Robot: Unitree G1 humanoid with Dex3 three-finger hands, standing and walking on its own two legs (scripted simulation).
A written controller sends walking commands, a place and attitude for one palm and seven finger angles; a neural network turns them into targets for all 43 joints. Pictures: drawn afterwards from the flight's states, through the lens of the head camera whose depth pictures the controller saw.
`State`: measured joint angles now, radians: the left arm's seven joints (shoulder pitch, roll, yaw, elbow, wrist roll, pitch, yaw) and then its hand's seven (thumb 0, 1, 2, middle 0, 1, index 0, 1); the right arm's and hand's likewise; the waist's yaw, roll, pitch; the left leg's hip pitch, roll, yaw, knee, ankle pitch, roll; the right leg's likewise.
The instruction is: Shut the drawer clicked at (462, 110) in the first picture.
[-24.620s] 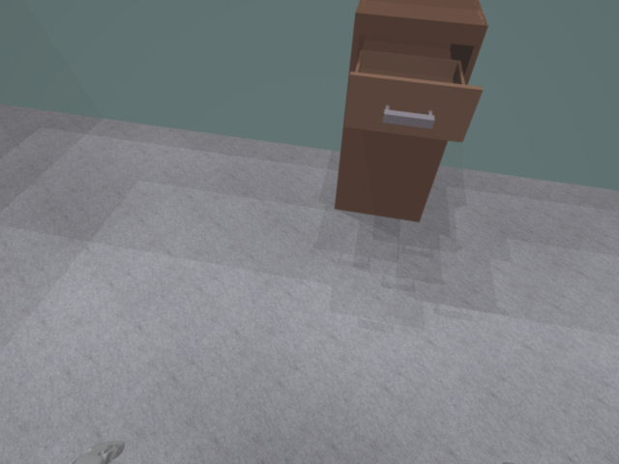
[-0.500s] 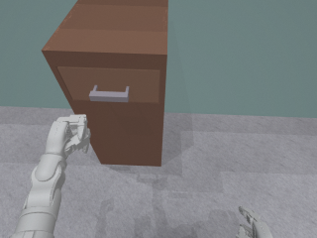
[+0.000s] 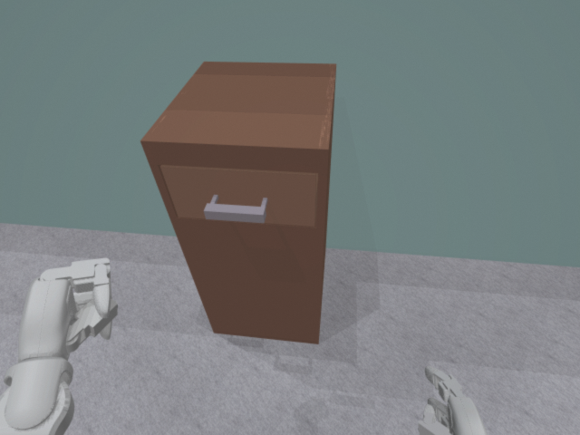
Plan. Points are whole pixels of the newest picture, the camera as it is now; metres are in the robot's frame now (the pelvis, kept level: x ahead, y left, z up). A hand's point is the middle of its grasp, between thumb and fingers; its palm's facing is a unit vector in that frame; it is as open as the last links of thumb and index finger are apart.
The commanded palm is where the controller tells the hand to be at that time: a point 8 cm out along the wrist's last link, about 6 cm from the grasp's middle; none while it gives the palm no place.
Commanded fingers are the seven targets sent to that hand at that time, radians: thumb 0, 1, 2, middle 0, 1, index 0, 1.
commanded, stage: draw the hand back to the body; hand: left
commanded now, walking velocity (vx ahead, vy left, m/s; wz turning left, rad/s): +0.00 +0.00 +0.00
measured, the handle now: (237, 206) +0.60 +0.19 -0.06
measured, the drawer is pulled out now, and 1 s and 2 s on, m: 0.00 0.00 0.00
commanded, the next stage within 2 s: step back with the hand held close in 0.32 s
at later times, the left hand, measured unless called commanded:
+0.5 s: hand (70, 325) +0.18 +0.24 +0.17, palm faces +0.40 -0.83 -0.39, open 3.3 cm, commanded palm +0.13 +0.28 +0.18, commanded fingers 0.00 0.90 0.90 -1.40 -1.60 -1.40 -1.60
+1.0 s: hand (12, 366) +0.13 +0.27 +0.16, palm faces +0.37 -0.79 -0.49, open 3.2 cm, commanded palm +0.08 +0.31 +0.18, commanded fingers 0.00 0.90 0.90 -1.40 -1.60 -1.40 -1.60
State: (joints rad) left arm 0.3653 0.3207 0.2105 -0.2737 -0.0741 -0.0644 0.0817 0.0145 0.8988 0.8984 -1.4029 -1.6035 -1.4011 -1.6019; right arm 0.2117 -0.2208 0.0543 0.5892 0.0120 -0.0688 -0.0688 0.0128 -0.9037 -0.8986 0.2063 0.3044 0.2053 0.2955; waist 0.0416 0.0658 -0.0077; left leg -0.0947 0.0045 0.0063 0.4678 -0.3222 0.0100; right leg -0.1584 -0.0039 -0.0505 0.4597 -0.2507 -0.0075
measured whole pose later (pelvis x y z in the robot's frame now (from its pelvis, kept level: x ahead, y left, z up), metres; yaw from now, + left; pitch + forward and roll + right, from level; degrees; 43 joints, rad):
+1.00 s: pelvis -0.06 +0.03 -0.01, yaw -1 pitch -1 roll +0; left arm 0.60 0.38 0.39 -0.52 -0.02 -0.21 0.13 0.01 0.89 0.90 -1.41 -1.60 -1.40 -1.60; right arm 0.19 -0.21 -0.01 0.56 0.00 -0.04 -0.08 0.01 -0.90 -0.90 0.21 0.30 0.20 0.30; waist 0.01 0.01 0.02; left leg -0.26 -0.04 0.05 0.53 -0.26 0.06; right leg -0.32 -0.05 0.00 0.51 -0.17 0.04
